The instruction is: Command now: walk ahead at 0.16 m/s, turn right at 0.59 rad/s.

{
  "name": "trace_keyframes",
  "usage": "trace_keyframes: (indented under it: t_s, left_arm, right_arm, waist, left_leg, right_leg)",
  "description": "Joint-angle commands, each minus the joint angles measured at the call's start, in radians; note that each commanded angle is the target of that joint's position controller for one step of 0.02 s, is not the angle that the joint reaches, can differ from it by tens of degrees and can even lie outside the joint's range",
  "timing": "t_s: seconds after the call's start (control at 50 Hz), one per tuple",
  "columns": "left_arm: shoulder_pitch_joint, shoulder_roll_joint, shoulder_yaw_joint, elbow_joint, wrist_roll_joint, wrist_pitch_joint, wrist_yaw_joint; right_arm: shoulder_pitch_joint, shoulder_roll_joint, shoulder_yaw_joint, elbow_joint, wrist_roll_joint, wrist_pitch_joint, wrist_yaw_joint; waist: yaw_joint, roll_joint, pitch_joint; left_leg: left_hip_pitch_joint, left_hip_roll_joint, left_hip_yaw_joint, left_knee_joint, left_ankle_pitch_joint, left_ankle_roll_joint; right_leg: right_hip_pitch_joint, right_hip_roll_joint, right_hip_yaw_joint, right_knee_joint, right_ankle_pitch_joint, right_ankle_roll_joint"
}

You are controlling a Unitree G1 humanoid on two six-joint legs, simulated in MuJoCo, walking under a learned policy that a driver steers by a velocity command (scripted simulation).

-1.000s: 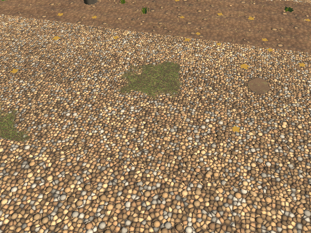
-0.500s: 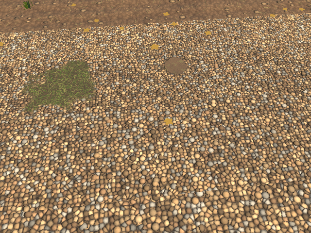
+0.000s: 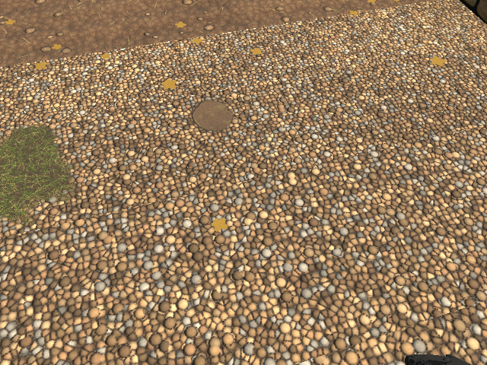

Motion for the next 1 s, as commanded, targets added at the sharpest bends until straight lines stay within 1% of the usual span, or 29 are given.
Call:
trace_keyframes:
  t_s: [0.02, 0.04, 0.06, 0.1, 0.16, 0.24, 0.28, 0.3, 0.32, 0.34, 0.36, 0.38, 0.4, 0.42, 0.44, 0.46, 0.5, 0.54, 0.56, 0.58, 0.6, 0.62, 0.64, 0.72, 0.88, 0.92, 0.96, 0.98, 1.0]
  left_arm:
    - [0.001, 0.073, 0.021, -0.1, 0.014, 0.023, -0.015]
    - [-0.006, 0.063, 0.019, -0.113, 0.011, 0.039, -0.026]
    - [0.017, 0.054, 0.013, -0.108, 0.013, 0.055, -0.032]
    - [0.034, 0.05, 0.009, -0.115, 0.007, 0.066, -0.037]
    - [-0.005, 0.033, -0.009, -0.133, 0.014, 0.069, -0.042]
    - [-0.085, 0.045, -0.026, -0.16, 0.008, 0.073, -0.048]
    - [-0.063, 0.031, -0.035, -0.15, 0.012, 0.065, -0.048]
    - [-0.062, 0.028, -0.042, -0.145, 0.022, 0.056, -0.046]
    - [-0.072, 0.064, -0.043, -0.158, 0.037, 0.042, -0.04]
    - [-0.138, 0.162, -0.029, -0.192, 0.032, 0.033, -0.034]
    - [-0.124, 0.136, -0.032, -0.176, 0.035, 0.024, -0.03]
    - [-0.163, 0.095, -0.047, -0.167, 0.036, 0.017, -0.026]
    - [-0.195, 0.071, -0.055, -0.159, 0.033, 0.013, -0.021]
    - [-0.21, 0.067, -0.057, -0.155, 0.029, 0.009, -0.014]
    - [-0.21, 0.058, -0.059, -0.153, 0.022, 0.002, -0.008]
    - [-0.193, 0.05, -0.063, -0.144, 0.017, -0.002, -0.007]
    - [-0.165, 0.043, -0.066, -0.118, 0.008, -0.005, -0.006]
    - [-0.178, 0.047, -0.063, -0.102, 0.002, 0.001, 0.0]
    - [-0.177, 0.046, -0.062, -0.096, -0.003, 0.002, 0.001]
    - [-0.158, 0.031, -0.064, -0.086, -0.003, 0.002, 0.0]
    - [-0.118, 0.027, -0.061, -0.073, -0.004, 0.004, -0.008]
    - [-0.133, 0.04, -0.059, -0.052, 0.002, 0.007, -0.012]
    - [-0.145, 0.047, -0.055, -0.04, 0.005, 0.01, -0.014]
    - [-0.153, 0.042, -0.053, 0.003, 0.007, 0.004, -0.014]
    - [-0.12, 0.044, -0.054, 0.104, 0.004, 0.003, -0.001]
    - [-0.091, 0.068, -0.045, 0.125, 0.004, 0.009, 0.001]
    - [-0.073, 0.089, -0.033, 0.124, 0.012, 0.02, -0.003]
    - [-0.067, 0.084, -0.032, 0.121, 0.011, 0.021, -0.004]
    - [-0.054, 0.069, -0.035, 0.122, 0.01, 0.017, -0.003]
  right_arm:
    - [0.139, -0.111, -0.03, -0.025, -0.012, 0.045, -0.015]
    - [0.105, -0.123, -0.034, -0.028, -0.019, 0.051, -0.018]
    - [0.092, -0.132, -0.038, -0.028, -0.025, 0.051, -0.016]
    - [0.081, -0.13, -0.04, -0.028, -0.023, 0.037, -0.007]
    - [0.072, -0.142, -0.041, -0.024, -0.017, 0.027, 0.001]
    - [0.097, -0.176, -0.049, -0.014, -0.01, 0.047, 0.018]
    - [0.085, -0.187, -0.049, -0.015, 0.001, 0.069, 0.023]
    - [0.106, -0.174, -0.045, -0.009, 0.005, 0.078, 0.026]
    - [0.153, -0.131, -0.036, -0.004, 0.0, 0.085, 0.033]
    - [0.188, -0.055, -0.015, -0.036, 0.015, 0.088, 0.043]
    - [0.128, -0.113, -0.024, -0.021, 0.01, 0.106, 0.034]
    - [0.125, -0.116, -0.029, -0.022, 0.023, 0.112, 0.039]
    - [0.139, -0.115, -0.03, -0.006, 0.022, 0.109, 0.041]
    - [0.158, -0.12, -0.033, 0.009, 0.013, 0.105, 0.04]
    - [0.201, -0.125, -0.035, 0.033, 0.002, 0.1, 0.033]
    - [0.209, -0.117, -0.032, 0.042, 0.0, 0.096, 0.029]
    - [0.196, -0.093, -0.022, 0.041, 0.009, 0.093, 0.021]
    - [0.209, -0.08, -0.013, 0.053, 0.013, 0.09, 0.012]
    - [0.22, -0.091, -0.013, 0.064, 0.007, 0.085, 0.008]
    - [0.223, -0.119, -0.015, 0.069, -0.007, 0.077, 0.006]
    - [0.188, -0.171, -0.027, 0.075, 0.0, 0.073, 0.008]
    - [0.181, -0.152, -0.027, 0.083, 0.005, 0.069, 0.018]
    - [0.185, -0.126, -0.02, 0.093, 0.003, 0.065, 0.023]
    - [0.19, -0.123, -0.018, 0.126, 0.004, 0.057, 0.013]
    - [0.196, -0.118, -0.01, 0.194, 0.001, 0.058, 0.004]
    - [0.223, -0.138, -0.018, 0.214, -0.003, 0.063, 0.004]
    - [0.22, -0.154, -0.025, 0.205, -0.01, 0.073, 0.008]
    - [0.214, -0.148, -0.025, 0.199, -0.009, 0.074, 0.009]
    - [0.209, -0.125, -0.02, 0.193, -0.006, 0.07, 0.009]
  waist:
    - [-0.079, 0.125, -0.139]
    - [-0.06, 0.168, -0.1]
    - [-0.049, 0.19, -0.09]
    - [-0.022, 0.157, -0.125]
    - [-0.016, 0.152, -0.166]
    - [-0.059, 0.199, -0.185]
    - [-0.038, 0.172, -0.179]
    - [-0.038, 0.137, -0.165]
    - [-0.055, -0.007, -0.151]
    - [-0.107, -0.227, -0.123]
    - [-0.045, -0.166, -0.091]
    - [-0.078, -0.148, -0.068]
    - [-0.094, -0.136, -0.056]
    - [-0.102, -0.144, -0.069]
    - [-0.104, -0.127, -0.095]
    - [-0.097, -0.1, -0.124]
    - [-0.081, -0.091, -0.148]
    - [-0.093, -0.087, -0.154]
    - [-0.094, -0.074, -0.156]
    - [-0.079, -0.043, -0.149]
    - [-0.032, 0.047, -0.097]
    - [-0.056, 0.084, -0.072]
    - [-0.065, 0.089, -0.061]
    - [-0.071, 0.062, -0.083]
    - [-0.077, 0.027, -0.068]
    - [-0.077, 0.017, -0.083]
    - [-0.072, 0.011, -0.005]
    - [-0.069, 0.009, 0.031]
    - [-0.063, 0.004, 0.04]
  left_leg:
    - [0.341, 0.325, -0.342, -0.298, 0.233, 0.21]
    - [0.251, 0.291, -0.264, -0.341, 0.182, 0.192]
    - [0.17, 0.26, -0.204, -0.359, 0.211, 0.19]
    - [0.126, 0.238, -0.121, -0.351, 0.321, 0.194]
    - [0.124, 0.228, -0.056, -0.343, 0.324, 0.184]
    - [0.147, 0.243, -0.076, -0.347, 0.117, 0.177]
    - [0.12, 0.233, -0.077, -0.315, 0.007, 0.143]
    - [0.068, 0.217, -0.071, -0.291, -0.048, 0.096]
    - [0.022, 0.161, -0.013, -0.182, -0.146, 0.023]
    - [-0.042, 0.016, 0.099, -0.065, -0.301, -0.041]
    - [0.057, 0.03, -0.001, 0.022, -0.333, -0.033]
    - [0.08, 0.024, -0.022, 0.043, -0.28, -0.027]
    - [0.091, 0.018, -0.025, 0.043, -0.232, -0.023]
    - [0.099, 0.008, -0.012, 0.044, -0.197, -0.019]
    - [0.123, -0.001, -0.005, 0.049, -0.191, -0.021]
    - [0.139, -0.008, -0.004, 0.036, -0.206, -0.023]
    - [0.165, -0.01, -0.006, -0.049, -0.213, -0.029]
    - [0.248, -0.005, -0.004, -0.222, -0.074, -0.03]
    - [0.318, 0.018, -0.025, -0.287, 0.036, -0.029]
    - [0.365, 0.071, -0.077, -0.3, 0.091, -0.026]
    - [0.302, 0.085, -0.097, -0.264, 0.098, -0.008]
    - [0.237, 0.078, -0.1, -0.281, 0.038, 0.0]
    - [0.214, 0.076, -0.101, -0.303, 0.005, -0.001]
    - [0.249, 0.073, -0.103, -0.321, 0.008, 0.001]
    - [0.275, 0.074, -0.104, -0.326, -0.009, 0.015]
    - [0.269, 0.038, -0.083, -0.296, -0.248, 0.034]
    - [0.183, 0.027, -0.103, -0.28, -0.5, 0.07]
    - [0.15, 0.03, -0.117, -0.27, -0.528, 0.079]
    - [0.137, 0.029, -0.125, -0.256, -0.491, 0.079]
  right_leg:
    - [-0.305, -0.108, -0.019, 0.228, 0.034, 0.04]
    - [-0.271, -0.127, -0.022, 0.2, 0.078, 0.059]
    - [-0.211, -0.117, -0.04, 0.2, 0.114, 0.071]
    - [-0.144, -0.105, -0.053, 0.132, 0.155, 0.078]
    - [-0.069, -0.121, -0.065, -0.072, 0.204, 0.073]
    - [0.037, -0.12, -0.1, -0.316, 0.182, 0.062]
    - [0.155, -0.107, -0.136, -0.526, 0.268, 0.045]
    - [0.239, -0.113, -0.102, -0.647, 0.324, 0.033]
    - [0.268, -0.252, 0.103, -0.816, 0.278, 0.014]
    - [0.193, -0.472, 0.379, -0.907, 0.316, -0.065]
    - [0.048, -0.477, 0.35, -0.902, 0.298, -0.12]
    - [0.033, -0.425, 0.289, -0.903, 0.291, -0.116]
    - [0.038, -0.378, 0.223, -0.901, 0.319, -0.093]
    - [0.079, -0.337, 0.171, -0.879, 0.402, -0.074]
    - [0.119, -0.32, 0.125, -0.834, 0.575, -0.077]
    - [0.159, -0.317, 0.107, -0.798, 0.701, -0.083]
    - [0.216, -0.321, 0.102, -0.753, 0.781, -0.09]
    - [0.21, -0.307, 0.106, -0.728, 0.702, -0.064]
    - [0.173, -0.294, 0.117, -0.732, 0.596, -0.032]
    - [0.127, -0.271, 0.121, -0.735, 0.495, -0.002]
    - [0.117, -0.217, 0.086, -0.768, 0.422, 0.012]
    - [0.153, -0.208, 0.067, -0.765, 0.404, 0.018]
    - [0.179, -0.209, 0.064, -0.75, 0.416, 0.019]
    - [0.184, -0.215, 0.063, -0.745, 0.456, 0.017]
    - [0.159, -0.214, 0.065, -0.775, 0.433, 0.026]
    - [0.142, -0.183, 0.053, -0.758, 0.175, 0.006]
    - [0.048, -0.175, 0.075, -0.752, -0.115, -0.032]
    - [0.02, -0.185, 0.102, -0.754, -0.158, -0.047]
    - [0.018, -0.201, 0.129, -0.76, -0.149, -0.055]
Velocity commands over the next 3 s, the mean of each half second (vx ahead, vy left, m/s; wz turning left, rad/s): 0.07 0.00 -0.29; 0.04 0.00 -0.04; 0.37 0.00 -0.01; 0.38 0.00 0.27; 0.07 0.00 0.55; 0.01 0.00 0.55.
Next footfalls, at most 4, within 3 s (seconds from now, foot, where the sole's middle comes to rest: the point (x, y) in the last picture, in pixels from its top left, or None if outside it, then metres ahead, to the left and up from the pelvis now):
0.32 right None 0.08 -0.10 -0.75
0.58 left None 0.08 0.11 -0.75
1.56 right None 0.37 -0.14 -0.75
2.22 left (254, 300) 0.71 0.00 -0.94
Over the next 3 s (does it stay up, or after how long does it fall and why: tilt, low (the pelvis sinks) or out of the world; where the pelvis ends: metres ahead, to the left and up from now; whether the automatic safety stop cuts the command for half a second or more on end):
stays up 0.65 -0.11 -0.16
